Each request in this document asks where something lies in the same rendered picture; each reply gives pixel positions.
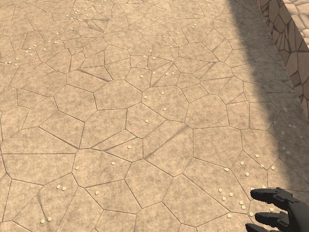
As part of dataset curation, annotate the right robot hand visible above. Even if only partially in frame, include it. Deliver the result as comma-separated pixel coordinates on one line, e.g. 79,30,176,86
245,187,309,232

